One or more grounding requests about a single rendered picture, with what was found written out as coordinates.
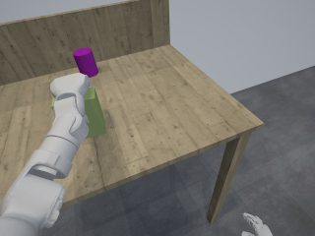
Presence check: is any sponge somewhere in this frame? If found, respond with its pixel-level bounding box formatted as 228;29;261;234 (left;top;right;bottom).
51;87;106;138

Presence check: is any left robot upper arm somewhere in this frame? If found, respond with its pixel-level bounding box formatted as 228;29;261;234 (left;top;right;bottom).
0;174;66;236

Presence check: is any table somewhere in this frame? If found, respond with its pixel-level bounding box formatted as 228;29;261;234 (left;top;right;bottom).
0;0;264;224

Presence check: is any left robot hand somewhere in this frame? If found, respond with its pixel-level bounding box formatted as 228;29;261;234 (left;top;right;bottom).
49;73;93;125

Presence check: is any right robot hand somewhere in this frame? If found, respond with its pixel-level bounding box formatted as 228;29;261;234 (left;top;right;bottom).
241;212;273;236

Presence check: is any left robot forearm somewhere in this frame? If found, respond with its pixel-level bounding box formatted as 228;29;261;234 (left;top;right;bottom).
0;90;89;216

